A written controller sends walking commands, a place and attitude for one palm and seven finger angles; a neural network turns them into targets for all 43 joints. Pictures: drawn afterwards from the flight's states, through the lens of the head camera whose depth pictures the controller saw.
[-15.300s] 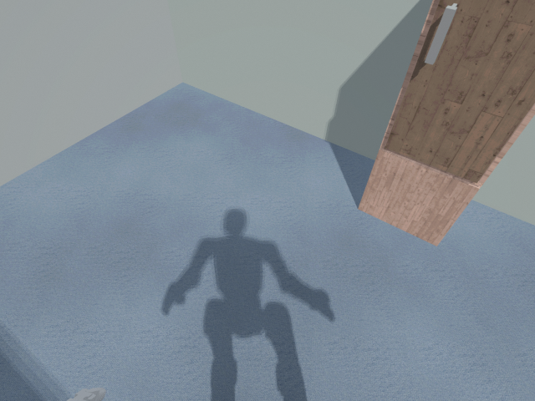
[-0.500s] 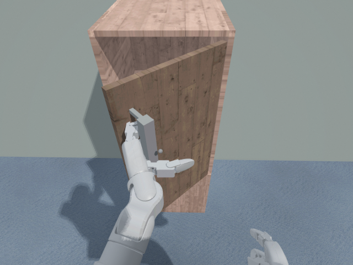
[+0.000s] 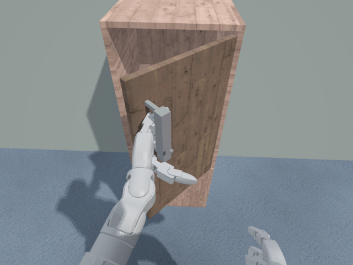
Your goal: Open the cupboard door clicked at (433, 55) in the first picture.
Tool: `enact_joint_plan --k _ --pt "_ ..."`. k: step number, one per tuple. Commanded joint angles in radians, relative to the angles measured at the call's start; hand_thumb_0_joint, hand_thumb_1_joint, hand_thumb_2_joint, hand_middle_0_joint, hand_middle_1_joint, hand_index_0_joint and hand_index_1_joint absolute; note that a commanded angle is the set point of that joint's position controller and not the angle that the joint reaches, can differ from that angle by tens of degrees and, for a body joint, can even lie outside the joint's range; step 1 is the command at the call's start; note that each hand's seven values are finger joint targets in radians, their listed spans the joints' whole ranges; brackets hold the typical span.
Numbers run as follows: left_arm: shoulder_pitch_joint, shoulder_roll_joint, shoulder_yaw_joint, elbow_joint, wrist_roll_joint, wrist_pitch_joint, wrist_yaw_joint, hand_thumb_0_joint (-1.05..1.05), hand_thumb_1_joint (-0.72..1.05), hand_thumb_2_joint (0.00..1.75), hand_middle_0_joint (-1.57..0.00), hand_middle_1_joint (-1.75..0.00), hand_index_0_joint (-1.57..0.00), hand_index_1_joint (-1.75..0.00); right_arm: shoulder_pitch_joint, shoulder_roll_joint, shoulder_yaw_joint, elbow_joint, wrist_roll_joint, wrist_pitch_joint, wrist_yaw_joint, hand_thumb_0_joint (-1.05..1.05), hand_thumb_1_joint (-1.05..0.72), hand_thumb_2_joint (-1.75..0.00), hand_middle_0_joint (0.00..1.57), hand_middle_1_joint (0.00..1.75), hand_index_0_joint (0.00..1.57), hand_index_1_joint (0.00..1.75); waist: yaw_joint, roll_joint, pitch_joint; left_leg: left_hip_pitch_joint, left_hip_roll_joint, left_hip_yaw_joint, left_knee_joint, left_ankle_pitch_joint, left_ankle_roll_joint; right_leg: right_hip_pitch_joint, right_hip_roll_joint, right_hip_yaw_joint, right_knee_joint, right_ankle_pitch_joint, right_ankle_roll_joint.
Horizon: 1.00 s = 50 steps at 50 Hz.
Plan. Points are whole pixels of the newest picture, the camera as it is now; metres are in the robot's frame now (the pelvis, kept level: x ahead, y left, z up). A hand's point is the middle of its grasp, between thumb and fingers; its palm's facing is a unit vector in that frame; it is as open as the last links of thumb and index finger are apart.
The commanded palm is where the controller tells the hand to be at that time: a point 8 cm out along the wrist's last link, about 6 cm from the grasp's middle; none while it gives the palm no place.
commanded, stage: slide the hand sideways off the handle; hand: left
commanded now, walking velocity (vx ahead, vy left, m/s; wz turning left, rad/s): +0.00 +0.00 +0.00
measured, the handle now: (157, 131) +0.37 +0.08 +0.13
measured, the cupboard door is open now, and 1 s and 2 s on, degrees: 45 46 46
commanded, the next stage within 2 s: draw the hand back to the body in 1.06 s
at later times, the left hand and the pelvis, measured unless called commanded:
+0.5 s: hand (162, 165) +0.28 +0.06 +0.13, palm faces -0.03 -1.00 +0.01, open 16.3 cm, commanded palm +0.25 +0.11 +0.13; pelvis +0.01 -0.01 +0.01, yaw -3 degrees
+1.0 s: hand (140, 182) +0.24 +0.10 +0.12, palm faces +0.02 -1.00 -0.03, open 16.3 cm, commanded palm +0.21 +0.15 +0.13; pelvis +0.04 -0.03 +0.00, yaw -1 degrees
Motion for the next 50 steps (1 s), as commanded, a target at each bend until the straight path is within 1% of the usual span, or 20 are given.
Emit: enact_joint_plan --k 1,3,4,5,7,10,12,14,15,19,20,21,22,27,29,34,35,40,47,50 --pt "-0.416 -0.077 -0.059 -0.21 -0.128 -0.11 -0.208 0.0 -0.5 0.3 -0.15 -0.3 -0.15 -0.3 -0.132 -0.104 -0.005 -0.187 0.03 -0.082 -0.043 0.0 -0.9 -0.9 0.2 0.3 0.2 0.3 -0.063 -0.036 -0.147 0.265 -0.002 0.017 -0.136 -0.108 0.029 -0.184 0.037 -0.037 -0.168 0.075 -0.038" --pt "-0.399 -0.049 0.015 -0.195 -0.158 -0.085 -0.166 0.0 -0.5 0.3 -0.15 -0.3 -0.15 -0.3 -0.15 -0.109 -0.001 -0.184 0.029 -0.094 -0.047 0.0 -0.9 -0.9 0.2 0.3 0.2 0.3 -0.035 -0.065 -0.13 0.234 -0.007 0.017 -0.162 -0.17 0.023 -0.176 0.041 -0.039 -0.176 0.014 -0.034" --pt "-0.385 -0.034 0.039 -0.193 -0.154 -0.076 -0.145 0.0 -0.5 0.3 -0.15 -0.3 -0.15 -0.3 -0.152 -0.112 -0.002 -0.183 0.028 -0.097 -0.045 0.0 -0.9 -0.9 0.2 0.3 0.2 0.3 -0.028 -0.091 -0.136 0.227 -0.005 0.021 -0.166 -0.177 0.021 -0.17 0.041 -0.04 -0.177 0.001 -0.032" --pt "-0.367 -0.019 0.054 -0.194 -0.146 -0.071 -0.127 0.0 -0.5 0.3 -0.15 -0.3 -0.15 -0.3 -0.153 -0.114 -0.002 -0.185 0.026 -0.099 -0.04 0.0 -0.9 -0.9 0.2 0.3 0.2 0.3 -0.015 -0.08 -0.137 0.224 -0.006 0.024 -0.17 -0.177 0.021 -0.16 0.041 -0.039 -0.176 -0.003 -0.033" --pt "-0.339 -0.004 0.068 -0.227 -0.121 -0.075 -0.101 0.0 -0.5 0.3 -0.15 -0.3 -0.15 -0.3 -0.149 -0.112 -0.006 -0.192 0.019 -0.101 -0.03 0.0 -0.9 -0.9 0.2 0.3 0.2 0.3 -0.009 -0.075 -0.165 0.231 -0.005 0.037 -0.166 -0.147 0.023 -0.146 0.039 -0.033 -0.176 0.014 -0.034" --pt "-0.287 0.016 0.072 -0.255 -0.099 -0.085 -0.097 0.0 -0.5 0.3 -0.15 -0.3 -0.15 -0.3 -0.144 -0.116 -0.01 -0.2 0.015 -0.095 -0.02 0.0 -0.9 -0.9 0.2 0.3 0.2 0.3 -0.007 -0.086 -0.159 0.232 -0.003 0.052 -0.157 -0.128 0.026 -0.134 0.036 -0.026 -0.193 0.013 -0.033" --pt "-0.221 0.015 0.074 -0.294 -0.099 -0.09 -0.102 0.0 -0.5 0.3 -0.15 -0.3 -0.15 -0.3 -0.148 -0.113 -0.012 -0.216 0.013 -0.096 -0.017 0.0 -0.9 -0.9 0.2 0.3 0.2 0.3 0.002 -0.068 -0.165 0.243 0.001 0.064 -0.155 -0.099 0.027 -0.126 0.037 -0.026 -0.195 0.031 -0.034" --pt "-0.142 0.046 0.103 -0.346 -0.102 -0.093 -0.11 0.0 -0.5 0.3 -0.15 -0.3 -0.15 -0.3 -0.148 -0.113 -0.015 -0.228 0.013 -0.093 -0.015 0.0 -0.9 -0.9 0.2 0.3 0.2 0.3 0.015 -0.065 -0.17 0.252 0.002 0.078 -0.148 -0.053 0.028 -0.108 0.038 -0.02 -0.205 0.062 -0.034" --pt "-0.1 0.053 0.1 -0.364 -0.097 -0.097 -0.115 0.0 -0.5 0.3 -0.15 -0.3 -0.15 -0.3 -0.144 -0.113 -0.017 -0.233 0.012 -0.092 -0.011 0.0 -0.9 -0.9 0.2 0.3 0.2 0.3 0.018 -0.082 -0.168 0.254 0.005 0.078 -0.146 -0.038 0.029 -0.095 0.037 -0.019 -0.211 0.071 -0.034" --pt "0.025 0.067 0.088 -0.49 -0.082 -0.097 -0.129 0.0 -0.5 0.3 -0.15 -0.3 -0.15 -0.3 -0.148 -0.114 -0.018 -0.26 0.012 -0.091 -0.006 0.0 -0.9 -0.9 0.2 0.3 0.2 0.3 0.008 -0.053 -0.133 0.268 0.006 0.09 -0.141 -0.012 0.034 -0.113 0.036 -0.012 -0.219 0.099 -0.029" --pt "0.049 0.073 0.081 -0.507 -0.079 -0.094 -0.133 0.0 -0.5 0.3 -0.15 -0.3 -0.15 -0.3 -0.143 -0.114 -0.017 -0.262 0.012 -0.091 -0.005 0.0 -0.9 -0.9 0.2 0.3 0.2 0.3 0.002 -0.08 -0.115 0.262 0.006 0.084 -0.138 -0.015 0.035 -0.111 0.034 -0.012 -0.228 0.091 -0.029" --pt "0.069 0.065 0.069 -0.531 -0.078 -0.091 -0.141 0.0 -0.5 0.3 -0.15 -0.3 -0.15 -0.3 -0.148 -0.114 -0.017 -0.268 0.013 -0.094 -0.006 0.0 -0.9 -0.9 0.2 0.3 0.2 0.3 -0.005 -0.073 -0.1 0.267 0.008 0.084 -0.136 -0.011 0.037 -0.125 0.035 -0.012 -0.228 0.095 -0.026" --pt "0.081 0.076 0.077 -0.552 -0.081 -0.088 -0.146 0.0 -0.5 0.3 -0.15 -0.3 -0.15 -0.3 -0.148 -0.115 -0.017 -0.268 0.013 -0.096 -0.008 0.0 -0.9 -0.9 0.2 0.3 0.2 0.3 -0.004 -0.048 -0.104 0.274 0.006 0.083 -0.138 -0.015 0.036 -0.126 0.035 -0.011 -0.226 0.095 -0.026" --pt "0.165 0.11 0.107 -0.635 -0.1 -0.088 -0.179 0.0 -0.5 0.3 -0.15 -0.3 -0.15 -0.3 -0.135 -0.117 -0.015 -0.268 0.01 -0.117 -0.018 0.0 -0.9 -0.9 0.2 0.3 0.2 0.3 -0.01 -0.051 -0.11 0.295 0.003 0.076 -0.123 0.035 0.04 -0.124 0.036 -0.013 -0.217 0.16 -0.024" --pt "0.226 0.095 0.09 -0.66 -0.105 -0.09 -0.197 0.0 -0.5 0.3 -0.15 -0.3 -0.15 -0.3 -0.127 -0.117 -0.015 -0.276 0.01 -0.126 -0.018 0.0 -0.9 -0.9 0.2 0.3 0.2 0.3 -0.007 -0.045 -0.127 0.3 0.001 0.078 -0.115 0.071 0.041 -0.116 0.036 -0.018 -0.197 0.217 -0.023" --pt "0.406 0.145 0.157 -0.718 -0.126 -0.089 -0.238 0.0 -0.5 0.3 -0.15 -0.3 -0.15 -0.3 -0.106 -0.121 -0.018 -0.295 0.012 -0.136 -0.015 0.0 -0.9 -0.9 0.2 0.3 0.2 0.3 0.011 -0.063 -0.155 0.28 -0.003 0.089 -0.093 0.148 0.044 -0.079 0.035 -0.02 -0.157 0.36 -0.017" --pt "0.437 0.171 0.181 -0.713 -0.13 -0.086 -0.247 0.0 -0.5 0.3 -0.15 -0.3 -0.15 -0.3 -0.096 -0.123 -0.018 -0.293 0.013 -0.135 -0.016 0.0 -0.9 -0.9 0.2 0.3 0.2 0.3 0.012 -0.092 -0.147 0.268 -0.004 0.088 -0.087 0.153 0.046 -0.068 0.033 -0.017 -0.162 0.374 -0.015" --pt "0.495 0.186 0.213 -0.759 -0.158 -0.096 -0.297 0.0 -0.5 0.3 -0.15 -0.3 -0.15 -0.3 -0.079 -0.124 -0.018 -0.302 0.019 -0.149 -0.024 0.0 -0.9 -0.9 0.2 0.3 0.2 0.3 0.007 -0.049 -0.126 0.25 -0.006 0.088 -0.064 0.176 0.045 -0.085 0.032 -0.016 -0.139 0.429 -0.009" --pt "0.611 0.227 0.274 -0.806 -0.198 -0.128 -0.353 0.0 -0.5 0.3 -0.15 -0.3 -0.15 -0.3 -0.047 -0.132 -0.024 -0.313 0.025 -0.188 -0.037 0.0 -0.9 -0.9 0.2 0.3 0.2 0.3 0.01 -0.074 -0.147 0.213 -0.013 0.084 -0.03 0.181 0.046 -0.098 0.025 -0.012 -0.106 0.497 0.005" --pt "0.649 0.243 0.293 -0.819 -0.219 -0.146 -0.383 0.0 -0.5 0.3 -0.15 -0.3 -0.15 -0.3 -0.036 -0.136 -0.028 -0.314 0.03 -0.21 -0.042 0.0 -0.9 -0.9 0.2 0.3 0.2 0.3 0.009 -0.073 -0.132 0.19 -0.018 0.081 -0.009 0.164 0.047 -0.108 0.016 0.004 -0.109 0.518 0.016"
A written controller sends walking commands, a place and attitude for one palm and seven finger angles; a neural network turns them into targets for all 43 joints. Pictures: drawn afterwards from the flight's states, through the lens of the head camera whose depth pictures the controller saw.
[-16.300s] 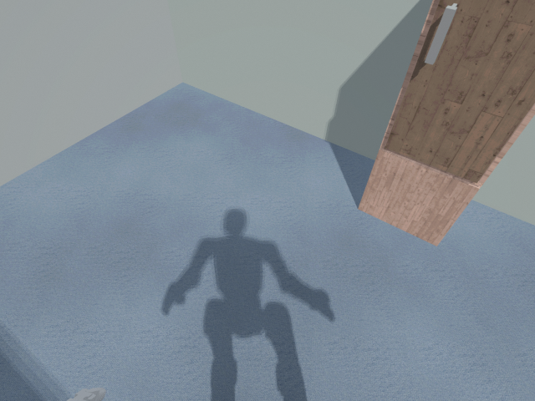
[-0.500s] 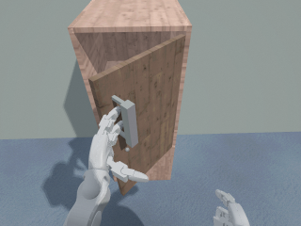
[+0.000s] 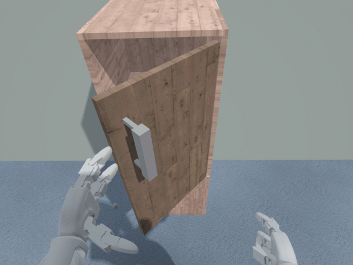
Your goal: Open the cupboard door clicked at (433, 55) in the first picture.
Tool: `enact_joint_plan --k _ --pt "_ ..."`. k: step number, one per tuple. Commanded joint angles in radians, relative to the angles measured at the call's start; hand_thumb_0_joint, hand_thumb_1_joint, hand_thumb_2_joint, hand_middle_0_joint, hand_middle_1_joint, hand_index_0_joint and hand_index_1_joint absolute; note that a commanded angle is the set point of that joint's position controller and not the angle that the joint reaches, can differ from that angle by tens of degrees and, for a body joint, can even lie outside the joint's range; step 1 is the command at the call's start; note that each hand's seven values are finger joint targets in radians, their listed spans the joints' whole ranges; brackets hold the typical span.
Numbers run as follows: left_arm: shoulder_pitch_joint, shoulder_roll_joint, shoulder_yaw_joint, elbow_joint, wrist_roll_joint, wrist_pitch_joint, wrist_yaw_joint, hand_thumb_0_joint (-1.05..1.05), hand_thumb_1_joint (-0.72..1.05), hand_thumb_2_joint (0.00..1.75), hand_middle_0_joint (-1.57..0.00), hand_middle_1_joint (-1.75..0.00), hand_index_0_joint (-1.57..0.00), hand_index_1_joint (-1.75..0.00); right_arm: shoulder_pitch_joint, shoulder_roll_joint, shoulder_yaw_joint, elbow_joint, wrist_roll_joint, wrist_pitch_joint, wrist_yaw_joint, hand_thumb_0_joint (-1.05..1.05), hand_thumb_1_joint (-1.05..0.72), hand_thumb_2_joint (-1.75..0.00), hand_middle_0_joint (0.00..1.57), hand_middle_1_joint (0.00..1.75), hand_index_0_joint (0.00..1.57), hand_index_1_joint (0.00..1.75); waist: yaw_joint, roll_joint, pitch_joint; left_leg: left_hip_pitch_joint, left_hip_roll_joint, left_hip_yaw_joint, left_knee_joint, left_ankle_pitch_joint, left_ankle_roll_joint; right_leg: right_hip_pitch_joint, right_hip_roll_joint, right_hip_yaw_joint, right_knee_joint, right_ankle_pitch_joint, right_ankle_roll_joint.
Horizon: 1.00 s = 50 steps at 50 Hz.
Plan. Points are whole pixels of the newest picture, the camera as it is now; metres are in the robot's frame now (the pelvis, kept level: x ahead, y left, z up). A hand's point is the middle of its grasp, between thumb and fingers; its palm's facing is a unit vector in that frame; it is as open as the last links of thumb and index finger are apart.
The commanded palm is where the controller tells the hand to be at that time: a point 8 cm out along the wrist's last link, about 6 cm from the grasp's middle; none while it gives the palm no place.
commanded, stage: slide the hand sideways off the handle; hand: left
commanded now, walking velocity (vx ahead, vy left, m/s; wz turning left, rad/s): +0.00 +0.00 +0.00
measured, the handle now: (139, 149) +0.32 +0.11 +0.13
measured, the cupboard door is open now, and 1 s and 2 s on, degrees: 46 46 46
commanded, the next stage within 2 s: draw the hand back to the body in 0.06 s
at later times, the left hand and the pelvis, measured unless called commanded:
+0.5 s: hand (86, 209) +0.18 +0.17 +0.14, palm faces +0.05 -1.00 -0.05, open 16.3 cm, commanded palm +0.15 +0.23 +0.15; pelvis -0.01 +0.01 +0.00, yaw +0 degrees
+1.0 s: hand (38, 200) +0.18 +0.25 +0.16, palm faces +0.29 -0.91 -0.31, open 13.5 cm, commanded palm +0.14 +0.30 +0.18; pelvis -0.02 +0.04 +0.02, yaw -2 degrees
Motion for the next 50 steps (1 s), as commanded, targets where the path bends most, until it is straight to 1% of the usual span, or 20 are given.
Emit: enact_joint_plan --k 1,3,5,8,10,15,16,19,22,28,30,33,34,35,36,38,40,41,45,50 --pt "-0.033 0.093 0.085 -0.257 -0.034 -0.099 -0.039 0.0 -0.5 0.3 -0.15 -0.3 -0.15 -0.3 -0.103 -0.087 -0.042 -0.174 0.005 -0.086 -0.016 0.0 -0.9 -0.9 0.2 0.3 0.2 0.3 -0.005 -0.094 -0.102 0.157 -0.046 0.067 -0.009 0.24 0.078 -0.128 -0.008 -0.015 -0.105 0.582 0.048" --pt "-0.08 0.065 0.039 -0.271 -0.039 -0.113 -0.057 0.0 -0.5 0.3 -0.15 -0.3 -0.15 -0.3 -0.099 -0.088 -0.04 -0.174 0.009 -0.106 -0.019 0.0 -0.9 -0.9 0.2 0.3 0.2 0.3 -0.02 -0.059 -0.07 0.152 -0.048 0.06 -0.001 0.219 0.079 -0.171 -0.006 -0.016 -0.104 0.538 0.046" --pt "-0.085 0.067 0.033 -0.26 -0.045 -0.122 -0.06 0.0 -0.5 0.3 -0.15 -0.3 -0.15 -0.3 -0.092 -0.093 -0.043 -0.17 0.009 -0.128 -0.023 0.0 -0.9 -0.9 0.2 0.3 0.2 0.3 -0.022 -0.091 -0.06 0.139 -0.046 0.05 0.004 0.187 0.08 -0.188 -0.004 -0.014 -0.114 0.465 0.043" --pt "-0.102 0.083 0.054 -0.231 -0.043 -0.123 -0.055 0.0 -0.5 0.3 -0.15 -0.3 -0.15 -0.3 -0.088 -0.096 -0.044 -0.158 0.008 -0.149 -0.03 0.0 -0.9 -0.9 0.2 0.3 0.2 0.3 -0.017 -0.094 -0.056 0.12 -0.05 0.048 0.008 0.146 0.08 -0.212 -0.009 -0.003 -0.124 0.393 0.043" --pt "-0.1 0.133 0.104 -0.216 -0.039 -0.118 -0.045 0.0 -0.5 0.3 -0.15 -0.3 -0.15 -0.3 -0.092 -0.098 -0.044 -0.151 0.01 -0.153 -0.033 0.0 -0.9 -0.9 0.2 0.3 0.2 0.3 -0.002 -0.103 -0.055 0.109 -0.049 0.049 0.004 0.136 0.08 -0.2 -0.008 0.004 -0.134 0.353 0.037" --pt "-0.09 0.163 0.181 -0.202 -0.07 -0.088 -0.048 0.0 -0.5 0.3 -0.15 -0.3 -0.15 -0.3 -0.114 -0.089 -0.037 -0.139 0.019 -0.169 -0.039 0.0 -0.9 -0.9 0.2 0.3 0.2 0.3 0.024 -0.073 -0.065 0.113 -0.048 0.056 -0.006 0.138 0.076 -0.173 -0.012 0.012 -0.156 0.352 0.035" --pt "-0.109 0.135 0.153 -0.214 -0.078 -0.083 -0.057 0.0 -0.5 0.3 -0.15 -0.3 -0.15 -0.3 -0.114 -0.087 -0.031 -0.139 0.02 -0.173 -0.039 0.0 -0.9 -0.9 0.2 0.3 0.2 0.3 0.014 -0.069 -0.058 0.119 -0.048 0.058 -0.012 0.139 0.076 -0.178 -0.013 0.007 -0.155 0.356 0.038" --pt "-0.116 0.165 0.195 -0.224 -0.101 -0.066 -0.074 0.0 -0.5 0.3 -0.15 -0.3 -0.15 -0.3 -0.114 -0.094 -0.033 -0.132 0.022 -0.188 -0.045 0.0 -0.9 -0.9 0.2 0.3 0.2 0.3 0.018 -0.049 -0.053 0.132 -0.047 0.057 -0.022 0.139 0.074 -0.182 -0.007 0.001 -0.167 0.35 0.037" --pt "-0.105 0.178 0.215 -0.218 -0.119 -0.05 -0.098 0.0 -0.5 0.3 -0.15 -0.3 -0.15 -0.3 -0.116 -0.1 -0.033 -0.126 0.026 -0.2 -0.049 0.0 -0.9 -0.9 0.2 0.3 0.2 0.3 0.019 -0.081 -0.045 0.134 -0.046 0.052 -0.031 0.142 0.076 -0.178 -0.004 -0.004 -0.172 0.358 0.04" --pt "-0.133 0.198 0.246 -0.243 -0.138 -0.035 -0.124 0.0 -0.5 0.3 -0.15 -0.3 -0.15 -0.3 -0.117 -0.103 -0.03 -0.115 0.031 -0.221 -0.058 0.0 -0.9 -0.9 0.2 0.3 0.2 0.3 0.022 -0.03 -0.044 0.163 -0.047 0.047 -0.053 0.135 0.075 -0.19 0.008 -0.027 -0.173 0.314 0.031" --pt "-0.136 0.21 0.261 -0.231 -0.145 -0.029 -0.13 0.0 -0.43 0.33 -0.15 -0.3 -0.15 -0.3 -0.125 -0.106 -0.028 -0.109 0.033 -0.226 -0.06 0.0 -0.9 -0.9 0.2 0.3 0.2 0.3 0.022 -0.049 -0.029 0.157 -0.044 0.04 -0.06 0.117 0.073 -0.185 0.014 -0.035 -0.178 0.281 0.029" --pt "-0.138 0.213 0.265 -0.273 -0.15 -0.027 -0.141 0.0 -0.32 0.37 -0.16 -0.3 -0.16 -0.3 -0.124 -0.107 -0.026 -0.111 0.034 -0.233 -0.062 0.0 -0.9 -0.9 0.2 0.3 0.2 0.3 0.025 0.0 -0.058 0.18 -0.044 0.037 -0.074 0.126 0.072 -0.179 0.017 -0.047 -0.164 0.291 0.024" --pt "-0.204 0.339 0.268 -0.372 0.005 -0.088 -0.021 0.0 -0.29 0.39 -0.16 -0.3 -0.16 -0.3 -0.155 -0.095 -0.015 -0.11 0.015 -0.222 -0.083 0.0 -0.9 -0.9 0.2 0.3 0.2 0.3 0.035 -0.008 0.001 0.198 -0.045 0.053 -0.109 0.099 0.069 -0.187 0.003 0.008 -0.267 0.253 0.016" --pt "-0.145 0.306 0.275 -0.319 0.017 -0.096 0.034 0.0 -0.26 0.4 -0.16 -0.3 -0.16 -0.3 -0.151 -0.086 -0.014 -0.094 0.004 -0.222 -0.094 0.0 -0.9 -0.9 0.2 0.3 0.2 0.3 0.023 -0.013 0.057 0.211 -0.043 0.064 -0.111 0.078 0.068 -0.21 -0.003 0.015 -0.316 0.202 0.015" --pt "-0.115 0.266 0.24 -0.289 0.041 -0.101 0.061 0.0 -0.22 0.42 -0.16 -0.3 -0.16 -0.3 -0.146 -0.086 -0.009 -0.081 -0.003 -0.209 -0.096 0.0 -0.9 -0.9 0.2 0.3 0.2 0.3 0.017 -0.027 0.054 0.231 -0.038 0.058 -0.128 0.079 0.069 -0.188 -0.006 0.002 -0.312 0.196 0.014" --pt "-0.09 0.242 0.223 -0.25 0.066 -0.113 0.092 0.0 -0.15 0.45 -0.16 -0.3 -0.16 -0.3 -0.155 -0.087 -0.01 -0.071 -0.008 -0.189 -0.093 0.0 -0.9 -0.9 0.2 0.3 0.2 0.3 0.015 -0.006 0.063 0.256 -0.029 0.058 -0.17 0.071 0.066 -0.16 -0.004 -0.009 -0.321 0.179 0.015" --pt "-0.085 0.273 0.256 -0.216 0.085 -0.126 0.117 0.0 -0.08 0.48 -0.16 -0.3 -0.16 -0.3 -0.163 -0.093 -0.015 -0.056 -0.014 -0.176 -0.094 0.0 -0.9 -0.9 0.2 0.3 0.2 0.3 0.02 -0.028 0.065 0.277 -0.023 0.059 -0.204 0.068 0.066 -0.129 0.002 -0.01 -0.348 0.171 0.016" --pt "-0.108 0.251 0.235 -0.235 0.09 -0.136 0.123 0.0 -0.05 0.5 -0.17 -0.3 -0.17 -0.3 -0.162 -0.091 -0.014 -0.057 -0.016 -0.171 -0.092 0.0 -0.9 -0.9 0.2 0.3 0.2 0.3 0.013 0.003 0.047 0.291 -0.023 0.058 -0.224 0.067 0.065 -0.102 -0.003 -0.013 -0.34 0.174 0.014" --pt "-0.091 0.298 0.286 -0.238 0.109 -0.157 0.149 0.0 0.09 0.55 -0.17 -0.3 -0.17 -0.3 -0.172 -0.097 -0.021 -0.04 -0.025 -0.162 -0.089 0.0 -0.9 -0.9 0.2 0.3 0.2 0.3 0.028 -0.011 0.005 0.334 -0.011 0.053 -0.275 0.114 0.063 -0.032 0.005 -0.017 -0.353 0.226 0.011" --pt "-0.075 0.324 0.338 -0.234 0.114 -0.162 0.162 0.0 0.27 0.63 -0.18 -0.3 -0.18 -0.3 -0.183 -0.099 -0.027 -0.024 -0.026 -0.147 -0.082 0.0 -0.9 -0.9 0.2 0.3 0.2 0.3 0.036 0.007 0.007 0.35 -0.007 0.057 -0.311 0.159 0.059 0.019 0.007 -0.018 -0.373 0.271 0.009"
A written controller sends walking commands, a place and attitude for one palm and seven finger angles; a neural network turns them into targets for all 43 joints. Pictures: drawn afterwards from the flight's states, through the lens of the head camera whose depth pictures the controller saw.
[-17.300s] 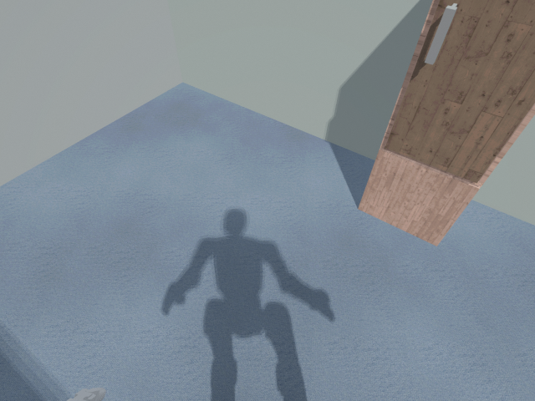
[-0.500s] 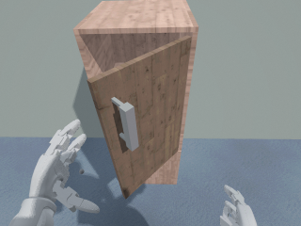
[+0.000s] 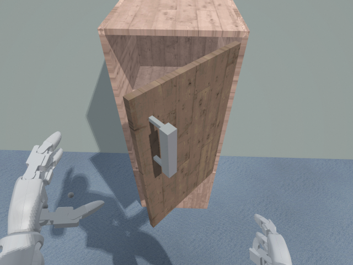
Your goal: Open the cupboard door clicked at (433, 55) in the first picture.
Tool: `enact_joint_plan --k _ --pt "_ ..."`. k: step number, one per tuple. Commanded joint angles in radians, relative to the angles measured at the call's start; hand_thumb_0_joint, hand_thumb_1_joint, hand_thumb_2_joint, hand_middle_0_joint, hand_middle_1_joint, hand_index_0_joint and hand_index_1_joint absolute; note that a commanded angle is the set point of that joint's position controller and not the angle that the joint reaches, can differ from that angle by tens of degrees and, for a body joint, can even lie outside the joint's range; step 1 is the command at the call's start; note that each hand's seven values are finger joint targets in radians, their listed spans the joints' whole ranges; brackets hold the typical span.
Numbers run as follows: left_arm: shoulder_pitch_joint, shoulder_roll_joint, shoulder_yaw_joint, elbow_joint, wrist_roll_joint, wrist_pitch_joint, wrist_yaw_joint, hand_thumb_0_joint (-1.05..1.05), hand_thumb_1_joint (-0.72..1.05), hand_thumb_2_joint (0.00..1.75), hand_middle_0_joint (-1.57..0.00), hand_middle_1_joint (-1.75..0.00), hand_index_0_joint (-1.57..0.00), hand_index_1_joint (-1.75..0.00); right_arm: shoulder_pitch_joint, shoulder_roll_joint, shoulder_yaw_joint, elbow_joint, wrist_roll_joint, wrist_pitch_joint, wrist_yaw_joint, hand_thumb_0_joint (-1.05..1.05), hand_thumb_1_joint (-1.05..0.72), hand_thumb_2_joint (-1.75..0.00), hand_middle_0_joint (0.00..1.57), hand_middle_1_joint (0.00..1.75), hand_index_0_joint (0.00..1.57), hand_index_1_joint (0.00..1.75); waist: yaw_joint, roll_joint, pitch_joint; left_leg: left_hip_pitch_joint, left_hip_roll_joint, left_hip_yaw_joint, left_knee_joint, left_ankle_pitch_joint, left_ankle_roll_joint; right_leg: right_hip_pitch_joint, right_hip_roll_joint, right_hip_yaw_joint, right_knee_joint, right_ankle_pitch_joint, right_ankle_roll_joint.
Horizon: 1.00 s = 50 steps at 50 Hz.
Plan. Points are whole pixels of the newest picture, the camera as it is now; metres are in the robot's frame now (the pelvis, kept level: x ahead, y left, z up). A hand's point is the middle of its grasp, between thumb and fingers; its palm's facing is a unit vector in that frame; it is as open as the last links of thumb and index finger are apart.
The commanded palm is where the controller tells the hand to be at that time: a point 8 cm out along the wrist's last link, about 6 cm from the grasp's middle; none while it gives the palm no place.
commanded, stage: draw the hand back to the body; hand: left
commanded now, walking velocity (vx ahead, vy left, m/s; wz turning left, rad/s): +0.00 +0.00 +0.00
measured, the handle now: (162, 147) +0.34 +0.08 +0.11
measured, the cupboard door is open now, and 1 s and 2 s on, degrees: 46 46 46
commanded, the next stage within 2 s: step back with the hand held close in 0.74 s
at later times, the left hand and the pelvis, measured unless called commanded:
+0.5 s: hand (47, 176) +0.21 +0.26 +0.16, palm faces +0.46 -0.80 -0.38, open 7.9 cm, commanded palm +0.16 +0.29 +0.17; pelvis +0.02 -0.01 +0.01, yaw -1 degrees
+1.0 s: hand (55, 169) +0.22 +0.24 +0.17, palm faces +0.43 -0.78 -0.46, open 7.4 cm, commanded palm +0.16 +0.28 +0.18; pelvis +0.02 -0.02 +0.01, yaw -1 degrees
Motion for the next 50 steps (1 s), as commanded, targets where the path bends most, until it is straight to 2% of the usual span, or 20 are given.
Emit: enact_joint_plan --k 1,3,5,7,10,11,18,21,23,27,29,30,33,42,43,44,45,46,47,50 --pt "-0.074 0.15 0.129 -0.226 0.001 -0.077 0.026 0.0 0.31 0.64 -0.18 -0.3 -0.18 -0.3 -0.144 -0.114 -0.057 -0.154 -0.002 -0.045 -0.008 0.0 -0.9 -0.9 0.2 0.3 0.2 0.3 0.0 0.049 -0.094 0.202 0.01 0.017 -0.12 0.056 0.012 -0.135 0.031 -0.058 -0.117 0.124 -0.04" --pt "-0.077 0.161 0.147 -0.229 0.003 -0.079 0.029 0.0 0.37 0.68 -0.18 -0.3 -0.18 -0.3 -0.138 -0.119 -0.061 -0.148 -0.002 -0.041 -0.003 0.0 -0.9 -0.9 0.2 0.3 0.2 0.3 0.0 0.063 -0.101 0.211 0.013 0.012 -0.127 0.079 0.007 -0.126 0.035 -0.062 -0.114 0.142 -0.042" --pt "-0.056 0.178 0.178 -0.208 0.002 -0.076 0.031 0.0 0.44 0.7 -0.18 -0.3 -0.18 -0.3 -0.142 -0.123 -0.066 -0.142 -0.003 -0.038 -0.001 0.0 -0.9 -0.9 0.2 0.3 0.2 0.3 0.006 0.041 -0.093 0.21 0.013 0.02 -0.125 0.1 0.008 -0.117 0.037 -0.059 -0.129 0.164 -0.04" --pt "-0.08 0.167 0.173 -0.207 -0.001 -0.075 0.031 0.0 0.51 0.74 -0.19 -0.3 -0.19 -0.3 -0.139 -0.123 -0.069 -0.143 0.0 -0.029 0.0 0.0 -0.9 -0.9 0.2 0.3 0.2 0.3 -0.002 0.031 -0.082 0.21 0.015 0.019 -0.133 0.098 0.007 -0.119 0.037 -0.063 -0.127 0.16 -0.038" --pt "-0.085 0.201 0.223 -0.191 -0.003 -0.075 0.035 0.0 0.62 0.78 -0.19 -0.3 -0.19 -0.3 -0.141 -0.128 -0.076 -0.137 0.001 -0.024 0.0 0.0 -0.9 -0.9 0.2 0.3 0.2 0.3 0.004 0.035 -0.081 0.214 0.014 0.023 -0.135 0.098 0.007 -0.116 0.041 -0.058 -0.142 0.164 -0.039" --pt "-0.088 0.194 0.221 -0.177 -0.005 -0.073 0.036 0.0 0.65 0.8 -0.19 -0.3 -0.19 -0.3 -0.138 -0.124 -0.074 -0.136 0.002 -0.018 0.0 0.0 -0.9 -0.9 0.2 0.3 0.2 0.3 0.002 0.045 -0.076 0.208 0.012 0.022 -0.141 0.09 0.007 -0.111 0.035 -0.059 -0.138 0.157 -0.039" --pt "-0.121 0.237 0.292 -0.162 -0.013 -0.077 0.039 0.0 0.9 0.9 -0.2 -0.3 -0.2 -0.3 -0.137 -0.127 -0.086 -0.125 0.004 -0.012 -0.004 0.0 -0.9 -0.9 0.2 0.3 0.2 0.3 0.005 0.047 -0.1 0.237 0.008 0.039 -0.122 0.15 0.011 -0.102 0.035 -0.055 -0.15 0.217 -0.036" --pt "-0.109 0.199 0.249 -0.148 -0.013 -0.072 0.032 0.0 0.9 0.9 -0.2 -0.3 -0.2 -0.3 -0.138 -0.13 -0.089 -0.127 0.005 -0.012 0.001 0.0 -0.9 -0.9 0.2 0.3 0.2 0.3 -0.001 0.039 -0.087 0.242 0.006 0.047 -0.121 0.168 0.014 -0.104 0.034 -0.055 -0.151 0.241 -0.032" --pt "-0.112 0.206 0.254 -0.137 -0.014 -0.067 0.031 0.0 0.9 0.9 -0.2 -0.3 -0.2 -0.3 -0.14 -0.132 -0.089 -0.128 0.004 -0.008 0.002 0.0 -0.9 -0.9 0.2 0.3 0.2 0.3 0.001 0.02 -0.073 0.233 0.003 0.048 -0.124 0.159 0.017 -0.111 0.035 -0.055 -0.157 0.237 -0.029" --pt "-0.118 0.228 0.273 -0.15 -0.013 -0.073 0.032 0.0 0.9 0.9 -0.2 -0.3 -0.2 -0.3 -0.142 -0.128 -0.092 -0.128 0.002 -0.008 -0.003 0.0 -0.9 -0.9 0.2 0.3 0.2 0.3 0.005 0.009 -0.088 0.246 -0.001 0.056 -0.113 0.172 0.022 -0.105 0.032 -0.051 -0.161 0.266 -0.027" --pt "-0.126 0.23 0.274 -0.16 -0.013 -0.075 0.03 0.0 0.9 0.9 -0.2 -0.3 -0.2 -0.3 -0.145 -0.126 -0.092 -0.127 0.003 -0.007 -0.002 0.0 -0.9 -0.9 0.2 0.3 0.2 0.3 0.005 0.027 -0.092 0.253 -0.003 0.059 -0.108 0.184 0.021 -0.105 0.032 -0.049 -0.162 0.279 -0.027" --pt "-0.121 0.243 0.289 -0.151 -0.014 -0.076 0.032 0.0 0.9 0.9 -0.2 -0.3 -0.2 -0.3 -0.142 -0.126 -0.092 -0.125 0.002 -0.006 -0.004 0.0 -0.9 -0.9 0.2 0.3 0.2 0.3 0.008 0.012 -0.09 0.247 -0.005 0.06 -0.107 0.186 0.021 -0.096 0.032 -0.048 -0.166 0.286 -0.027" --pt "-0.114 0.232 0.283 -0.158 -0.015 -0.078 0.029 0.0 0.9 0.9 -0.2 -0.3 -0.2 -0.3 -0.145 -0.122 -0.092 -0.127 0.002 -0.006 -0.004 0.0 -0.9 -0.9 0.2 0.3 0.2 0.3 0.008 0.028 -0.092 0.254 -0.006 0.067 -0.101 0.209 0.023 -0.096 0.029 -0.048 -0.158 0.323 -0.024" --pt "-0.119 0.219 0.272 -0.126 -0.02 -0.075 0.022 0.0 0.9 0.9 -0.2 -0.3 -0.2 -0.3 -0.151 -0.122 -0.094 -0.126 0.003 0.002 -0.006 0.0 -0.9 -0.9 0.2 0.3 0.2 0.3 0.005 -0.012 -0.069 0.254 -0.005 0.07 -0.104 0.203 0.028 -0.106 0.029 -0.045 -0.169 0.327 -0.017" --pt "-0.176 0.248 0.287 -0.2 -0.018 -0.085 0.025 0.0 0.9 0.9 -0.2 -0.3 -0.2 -0.3 -0.155 -0.122 -0.094 -0.132 0.001 -0.003 -0.007 0.0 -0.9 -0.9 0.2 0.3 0.2 0.3 0.008 0.016 -0.104 0.265 -0.009 0.07 -0.101 0.209 0.028 -0.092 0.026 -0.042 -0.166 0.339 -0.018" --pt "-0.235 0.38 0.403 -0.231 -0.005 -0.121 0.031 0.0 0.9 0.9 -0.2 -0.3 -0.2 -0.3 -0.131 -0.148 -0.097 -0.145 0.009 0.019 0.003 0.0 -0.9 -0.9 0.2 0.3 0.2 0.3 -0.036 0.017 -0.028 0.23 0.005 0.064 -0.035 0.21 0.043 -0.207 -0.017 0.018 -0.218 0.446 -0.012" --pt "-0.222 0.371 0.401 -0.186 -0.002 -0.135 0.026 0.0 0.9 0.9 -0.2 -0.3 -0.2 -0.3 -0.136 -0.136 -0.097 -0.13 0.008 0.038 0.005 0.0 -0.9 -0.9 0.2 0.3 0.2 0.3 -0.038 0.0 -0.026 0.203 -0.001 0.047 -0.018 0.212 0.04 -0.189 -0.036 0.018 -0.207 0.507 -0.013" --pt "-0.109 0.283 0.333 -0.128 -0.002 -0.129 0.014 0.0 0.9 0.9 -0.2 -0.3 -0.2 -0.3 -0.133 -0.137 -0.103 -0.133 0.005 0.05 0.007 0.0 -0.9 -0.9 0.2 0.3 0.2 0.3 -0.045 -0.038 -0.053 0.211 0.007 0.046 -0.007 0.268 0.037 -0.178 -0.037 0.007 -0.179 0.562 -0.011" --pt "-0.054 0.257 0.313 -0.116 -0.001 -0.122 0.008 0.0 0.9 0.9 -0.2 -0.3 -0.2 -0.3 -0.126 -0.142 -0.11 -0.149 0.008 0.063 0.012 0.0 -0.9 -0.9 0.2 0.3 0.2 0.3 -0.044 -0.038 -0.087 0.219 0.016 0.053 -0.005 0.319 0.037 -0.163 -0.037 -0.003 -0.155 0.591 -0.004" --pt "-0.001 0.261 0.315 -0.148 0.0 -0.117 0.008 0.0 0.9 0.9 -0.2 -0.3 -0.2 -0.3 -0.118 -0.147 -0.12 -0.174 0.016 0.092 0.016 0.0 -0.9 -0.9 0.2 0.3 0.2 0.3 -0.045 0.004 -0.165 0.238 0.034 0.058 -0.002 0.457 0.036 -0.131 -0.03 -0.017 -0.107 0.636 0.005"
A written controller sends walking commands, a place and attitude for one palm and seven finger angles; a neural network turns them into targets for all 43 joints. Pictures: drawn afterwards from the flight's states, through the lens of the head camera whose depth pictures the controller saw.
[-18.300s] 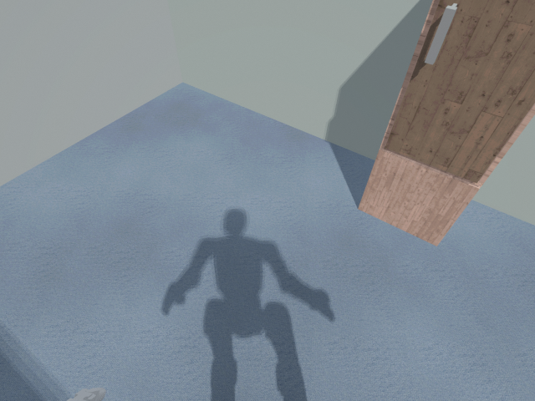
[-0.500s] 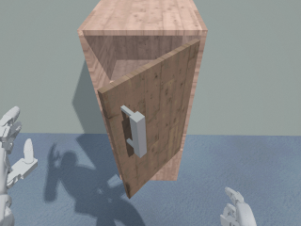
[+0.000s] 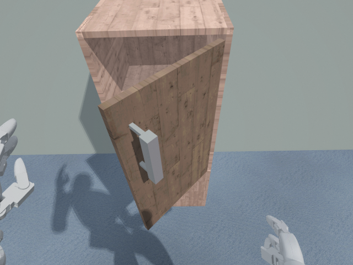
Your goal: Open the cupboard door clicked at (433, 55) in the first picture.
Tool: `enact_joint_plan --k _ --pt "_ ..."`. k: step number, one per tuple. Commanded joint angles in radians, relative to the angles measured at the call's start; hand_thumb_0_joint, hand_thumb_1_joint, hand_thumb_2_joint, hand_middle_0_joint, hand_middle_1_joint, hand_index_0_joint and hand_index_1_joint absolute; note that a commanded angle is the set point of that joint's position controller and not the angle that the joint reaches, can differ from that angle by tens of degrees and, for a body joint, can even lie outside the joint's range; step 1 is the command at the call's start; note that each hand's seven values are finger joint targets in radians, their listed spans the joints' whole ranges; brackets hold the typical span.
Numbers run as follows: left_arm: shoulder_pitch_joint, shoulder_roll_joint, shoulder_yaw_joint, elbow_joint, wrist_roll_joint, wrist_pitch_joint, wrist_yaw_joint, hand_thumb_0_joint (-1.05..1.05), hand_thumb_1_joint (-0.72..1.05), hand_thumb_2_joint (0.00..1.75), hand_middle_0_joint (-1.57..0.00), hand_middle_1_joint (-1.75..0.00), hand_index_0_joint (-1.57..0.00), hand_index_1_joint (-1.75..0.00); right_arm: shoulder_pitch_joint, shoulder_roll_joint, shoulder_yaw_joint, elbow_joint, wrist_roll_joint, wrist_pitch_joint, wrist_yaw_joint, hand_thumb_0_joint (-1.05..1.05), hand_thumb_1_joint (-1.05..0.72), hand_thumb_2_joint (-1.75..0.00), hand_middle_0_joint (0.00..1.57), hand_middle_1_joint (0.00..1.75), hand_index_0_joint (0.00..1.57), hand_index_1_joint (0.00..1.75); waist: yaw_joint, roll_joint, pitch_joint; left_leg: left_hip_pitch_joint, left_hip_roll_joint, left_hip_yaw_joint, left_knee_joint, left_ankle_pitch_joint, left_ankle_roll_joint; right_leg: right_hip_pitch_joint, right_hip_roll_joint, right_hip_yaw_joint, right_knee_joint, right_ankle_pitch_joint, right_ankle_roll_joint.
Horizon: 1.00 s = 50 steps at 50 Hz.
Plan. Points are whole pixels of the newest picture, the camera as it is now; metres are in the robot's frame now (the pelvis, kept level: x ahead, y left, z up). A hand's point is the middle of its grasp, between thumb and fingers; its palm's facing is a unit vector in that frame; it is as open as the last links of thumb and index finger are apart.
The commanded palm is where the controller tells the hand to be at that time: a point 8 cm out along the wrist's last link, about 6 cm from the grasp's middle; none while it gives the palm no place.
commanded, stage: step back with the hand held close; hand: left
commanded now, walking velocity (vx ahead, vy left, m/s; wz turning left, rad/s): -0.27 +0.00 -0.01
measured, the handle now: (145, 153) +0.32 +0.10 +0.11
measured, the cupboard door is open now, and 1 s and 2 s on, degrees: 46 46 46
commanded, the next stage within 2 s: stop stepping back and stand still in 0.78 s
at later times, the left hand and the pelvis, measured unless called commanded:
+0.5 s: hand out of the picture +0.10 +0.30 +0.16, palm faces +0.40 -0.76 -0.51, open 7.4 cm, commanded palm +0.04 +0.34 +0.17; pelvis -0.10 +0.04 -0.01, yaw +1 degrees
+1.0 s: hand out of the picture -0.09 +0.32 +0.18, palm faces +0.54 -0.72 -0.43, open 7.4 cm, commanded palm -0.15 +0.36 +0.17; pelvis -0.26 +0.05 -0.04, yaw +5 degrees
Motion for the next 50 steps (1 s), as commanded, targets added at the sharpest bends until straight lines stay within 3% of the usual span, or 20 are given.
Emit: enact_joint_plan --k 1,4,10,15,22,25,29,32,34,36,37,38,40,41,43,46,47,48,49,50 --pt "0.045 0.196 0.111 -0.201 -0.004 -0.052 0.013 0.0 0.9 0.9 -0.2 -0.3 -0.2 -0.3 -0.082 -0.106 -0.056 -0.187 0.008 -0.005 -0.006 0.0 -0.9 -0.9 0.2 0.3 0.2 0.3 -0.024 -0.037 -0.175 0.233 0.003 0.069 0.05 0.473 0.059 -0.166 -0.064 -0.012 0.0 0.598 0.031" --pt "0.051 0.234 0.143 -0.235 -0.006 -0.047 0.022 0.0 0.9 0.9 -0.2 -0.3 -0.2 -0.3 -0.087 -0.104 -0.061 -0.211 0.014 0.015 -0.008 0.0 -0.9 -0.9 0.2 0.3 0.2 0.3 -0.026 -0.083 -0.189 0.221 0.011 0.072 0.05 0.493 0.054 -0.173 -0.057 -0.019 0.018 0.596 0.034" --pt "0.093 0.269 0.185 -0.295 -0.011 -0.058 0.043 0.0 0.9 0.9 -0.2 -0.3 -0.2 -0.3 -0.085 -0.106 -0.066 -0.232 0.016 0.023 -0.012 0.0 -0.9 -0.9 0.2 0.3 0.2 0.3 -0.02 -0.006 -0.199 0.152 0.019 0.051 0.014 0.431 0.05 -0.166 -0.042 -0.019 0.052 0.454 0.03" --pt "0.116 0.254 0.181 -0.31 -0.013 -0.081 0.054 0.0 0.9 0.9 -0.2 -0.3 -0.2 -0.3 -0.066 -0.115 -0.068 -0.23 0.017 0.0 -0.01 0.0 -0.9 -0.9 0.2 0.3 0.2 0.3 -0.03 0.02 -0.159 0.033 0.028 0.019 -0.041 0.175 0.049 -0.169 -0.025 -0.013 0.056 0.256 0.025" --pt "0.081 0.215 0.181 -0.299 0.013 -0.134 0.063 0.0 0.9 0.9 -0.2 -0.3 -0.2 -0.3 -0.053 -0.132 -0.067 -0.222 0.011 -0.065 -0.01 0.0 -0.9 -0.9 0.2 0.3 0.2 0.3 -0.035 0.117 -0.063 -0.308 0.083 -0.084 -0.196 -0.435 0.088 -0.083 0.038 -0.019 0.161 -0.08 0.023" --pt "0.055 0.223 0.188 -0.337 0.016 -0.147 0.066 0.0 0.9 0.9 -0.2 -0.3 -0.2 -0.3 -0.043 -0.127 -0.069 -0.213 0.009 -0.094 -0.007 0.0 -0.9 -0.9 0.2 0.3 0.2 0.3 -0.031 0.138 -0.09 -0.339 0.081 -0.105 -0.197 -0.465 0.087 -0.075 0.051 -0.022 0.209 -0.075 0.008" --pt "0.076 0.24 0.195 -0.376 0.009 -0.156 0.073 0.0 0.9 0.9 -0.2 -0.3 -0.2 -0.3 -0.021 -0.102 -0.069 -0.188 0.002 -0.12 -0.001 0.0 -0.9 -0.9 0.2 0.3 0.2 0.3 -0.038 0.002 -0.112 -0.149 0.003 -0.013 -0.014 -0.349 0.046 -0.3 -0.012 0.075 0.051 -0.194 -0.034" --pt "0.033 0.219 0.158 -0.317 0.014 -0.147 0.087 0.0 0.9 0.9 -0.2 -0.3 -0.2 -0.3 0.011 -0.09 -0.077 -0.121 -0.009 -0.104 -0.001 0.0 -0.9 -0.9 0.2 0.3 0.2 0.3 -0.061 -0.202 -0.073 0.118 -0.076 0.05 0.391 -0.194 -0.004 -0.705 -0.202 0.251 -0.137 -0.329 -0.115" --pt "-0.052 0.217 0.135 -0.296 0.021 -0.132 0.092 0.0 0.9 0.9 -0.2 -0.3 -0.2 -0.3 0.015 -0.088 -0.07 -0.105 -0.009 -0.089 -0.002 0.0 -0.9 -0.9 0.2 0.3 0.2 0.3 -0.08 -0.232 -0.032 0.135 -0.056 0.027 0.349 -0.186 0.005 -0.752 -0.193 0.173 -0.087 -0.29 -0.082" --pt "-0.132 0.227 0.131 -0.326 0.021 -0.14 0.09 0.0 0.9 0.9 -0.2 -0.3 -0.2 -0.3 -0.007 -0.125 -0.064 -0.127 -0.012 -0.101 -0.021 0.0 -0.9 -0.9 0.2 0.3 0.2 0.3 -0.076 0.0 0.048 -0.04 0.055 -0.142 -0.002 -0.348 0.052 -0.649 -0.055 0.077 0.131 -0.264 -0.012" --pt "-0.118 0.23 0.158 -0.324 0.017 -0.149 0.092 0.0 0.9 0.9 -0.2 -0.3 -0.2 -0.3 -0.042 -0.131 -0.058 -0.144 -0.01 -0.121 -0.027 0.0 -0.9 -0.9 0.2 0.3 0.2 0.3 -0.058 0.217 0.007 -0.261 0.209 -0.336 -0.271 -0.595 0.112 -0.438 0.05 -0.009 0.406 -0.241 0.029" --pt "-0.135 0.238 0.188 -0.34 0.025 -0.151 0.094 0.0 0.9 0.9 -0.2 -0.3 -0.2 -0.3 -0.052 -0.129 -0.068 -0.143 -0.018 -0.139 -0.024 0.0 -0.9 -0.9 0.2 0.3 0.2 0.3 -0.049 0.325 -0.093 -0.474 0.326 -0.475 -0.438 -0.764 0.17 -0.174 0.124 -0.013 0.798 -0.226 0.034" --pt "-0.149 0.298 0.214 -0.391 0.015 -0.169 0.086 0.0 0.9 0.9 -0.2 -0.3 -0.2 -0.3 -0.05 -0.104 -0.092 -0.129 -0.011 -0.149 0.003 0.0 -0.9 -0.9 0.2 0.3 0.2 0.3 -0.033 0.152 -0.164 -0.357 0.283 -0.307 -0.323 -0.473 0.147 -0.218 0.116 0.019 0.967 -0.248 0.016" --pt "-0.077 0.242 0.187 -0.352 0.008 -0.164 0.084 0.0 0.9 0.9 -0.2 -0.3 -0.2 -0.3 -0.065 -0.103 -0.099 -0.117 -0.013 -0.157 0.02 0.0 -0.9 -0.9 0.2 0.3 0.2 0.3 -0.021 0.136 -0.177 -0.275 0.246 -0.194 -0.276 -0.405 0.134 -0.265 0.105 -0.009 0.946 -0.238 0.013" --pt "0.008 0.21 0.16 -0.374 -0.015 -0.142 0.091 0.0 0.9 0.9 -0.2 -0.3 -0.2 -0.3 -0.089 -0.088 -0.093 -0.121 0.002 -0.157 0.048 0.0 -0.9 -0.9 0.2 0.3 0.2 0.3 -0.016 0.212 -0.2 -0.221 0.207 -0.057 -0.273 -0.364 0.09 -0.247 0.093 -0.086 0.839 -0.273 -0.004" --pt "0.039 0.252 0.185 -0.42 -0.038 -0.146 0.088 0.0 0.9 0.9 -0.2 -0.3 -0.2 -0.3 -0.076 -0.061 -0.066 -0.131 0.0 -0.158 0.054 0.0 -0.9 -0.9 0.2 0.3 0.2 0.3 -0.016 0.239 -0.204 -0.175 0.169 0.024 -0.317 -0.384 -0.002 -0.135 0.101 -0.158 0.458 -0.368 -0.044" --pt "0.033 0.277 0.211 -0.417 -0.044 -0.146 0.083 0.0 0.9 0.9 -0.2 -0.3 -0.2 -0.3 -0.075 -0.058 -0.061 -0.137 -0.005 -0.157 0.051 0.0 -0.9 -0.9 0.2 0.3 0.2 0.3 -0.014 0.204 -0.166 -0.15 0.128 0.077 -0.233 -0.338 -0.042 -0.145 0.084 -0.132 0.2 -0.404 -0.064" --pt "0.025 0.294 0.215 -0.412 -0.034 -0.15 0.076 0.0 0.9 0.9 -0.2 -0.3 -0.2 -0.3 -0.043 -0.051 -0.059 -0.125 0.004 -0.151 0.05 0.0 -0.9 -0.9 0.2 0.3 0.2 0.3 -0.021 0.018 -0.128 -0.052 0.004 0.2 0.085 -0.251 -0.08 -0.298 -0.045 0.032 -0.083 -0.378 -0.117" --pt "0.019 0.321 0.224 -0.397 -0.017 -0.153 0.073 0.0 0.9 0.9 -0.2 -0.3 -0.2 -0.3 -0.046 -0.069 -0.07 -0.111 0.002 -0.131 0.053 0.0 -0.9 -0.9 0.2 0.3 0.2 0.3 -0.02 -0.268 -0.033 -0.029 -0.059 0.097 0.558 -0.194 -0.057 -0.643 -0.326 0.491 -0.289 -0.467 -0.192" --pt "-0.067 0.342 0.258 -0.413 -0.022 -0.16 0.085 0.0 0.9 0.9 -0.2 -0.3 -0.2 -0.3 -0.05 -0.089 -0.064 -0.083 -0.033 -0.124 0.053 0.0 -0.9 -0.9 0.2 0.3 0.2 0.3 -0.035 -0.201 -0.035 -0.11 -0.061 -0.015 0.783 -0.211 -0.041 -0.723 -0.436 0.544 -0.311 -0.409 -0.255"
